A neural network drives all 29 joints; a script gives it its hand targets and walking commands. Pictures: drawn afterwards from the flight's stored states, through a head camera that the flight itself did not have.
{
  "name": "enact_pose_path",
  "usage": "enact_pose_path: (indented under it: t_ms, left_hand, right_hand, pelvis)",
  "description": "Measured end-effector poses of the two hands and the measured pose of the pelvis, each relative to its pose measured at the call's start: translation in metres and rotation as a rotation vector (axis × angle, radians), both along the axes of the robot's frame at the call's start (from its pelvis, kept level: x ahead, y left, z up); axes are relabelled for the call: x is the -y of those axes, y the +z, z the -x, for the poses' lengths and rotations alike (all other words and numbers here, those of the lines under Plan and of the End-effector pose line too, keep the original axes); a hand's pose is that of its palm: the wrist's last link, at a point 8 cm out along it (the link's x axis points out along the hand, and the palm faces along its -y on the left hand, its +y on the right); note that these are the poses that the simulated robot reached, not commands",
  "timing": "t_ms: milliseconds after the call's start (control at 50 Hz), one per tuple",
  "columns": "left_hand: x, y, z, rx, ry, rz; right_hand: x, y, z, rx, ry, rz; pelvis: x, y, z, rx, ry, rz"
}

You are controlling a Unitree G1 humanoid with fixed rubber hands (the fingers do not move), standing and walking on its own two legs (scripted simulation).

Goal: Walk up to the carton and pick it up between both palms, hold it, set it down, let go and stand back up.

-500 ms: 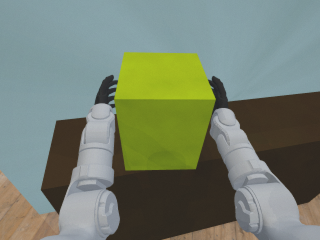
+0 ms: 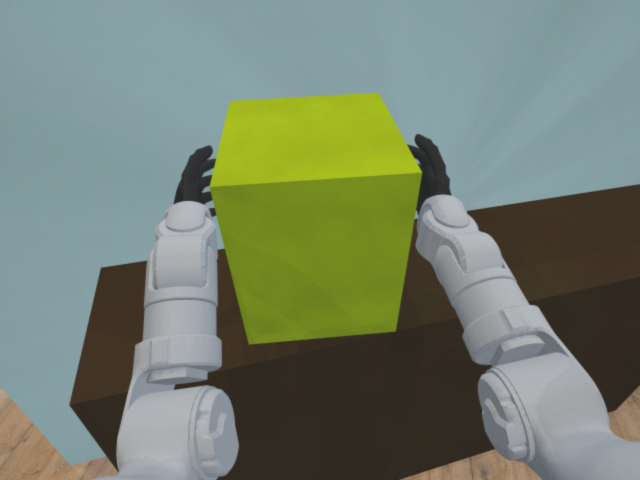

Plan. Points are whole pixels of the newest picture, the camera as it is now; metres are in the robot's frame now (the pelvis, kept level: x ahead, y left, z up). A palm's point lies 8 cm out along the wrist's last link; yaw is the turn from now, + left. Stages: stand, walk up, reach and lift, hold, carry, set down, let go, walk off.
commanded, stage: reach and lift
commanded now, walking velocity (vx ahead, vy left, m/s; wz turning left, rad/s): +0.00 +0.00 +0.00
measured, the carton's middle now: (313, 217) +0.41 -0.01 +0.17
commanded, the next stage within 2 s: hold in 1.28 s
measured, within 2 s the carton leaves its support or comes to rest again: neither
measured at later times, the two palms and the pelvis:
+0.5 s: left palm (192, 184) +0.38 +0.14 +0.25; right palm (444, 170) +0.37 -0.15 +0.26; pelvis +0.00 +0.00 +0.00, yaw -1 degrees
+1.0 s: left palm (191, 172) +0.38 +0.13 +0.26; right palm (450, 154) +0.37 -0.16 +0.28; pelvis +0.01 +0.00 +0.00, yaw -1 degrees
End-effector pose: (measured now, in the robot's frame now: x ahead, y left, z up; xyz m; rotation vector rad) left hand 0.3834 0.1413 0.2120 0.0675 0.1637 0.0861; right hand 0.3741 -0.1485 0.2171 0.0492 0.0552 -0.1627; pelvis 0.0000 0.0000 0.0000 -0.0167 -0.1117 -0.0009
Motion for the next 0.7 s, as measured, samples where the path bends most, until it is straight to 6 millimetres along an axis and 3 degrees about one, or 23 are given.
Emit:
enact_pose_path:
  t_ms: [480, 700]
  left_hand:
    - [0.006, 0.035, 0.003, -0.001, -0.002, 0.023]
    - [0.001, 0.031, -0.001, -0.039, 0.002, 0.041]
  right_hand:
    - [0.006, 0.039, 0.003, -0.008, -0.002, -0.007]
    - [0.001, 0.045, -0.004, -0.051, 0.008, 0.003]
  pelvis:
    - [0.000, 0.000, 0.001, -0.017, -0.017, 0.001]
    - [0.002, 0.000, -0.004, -0.027, -0.015, 0.003]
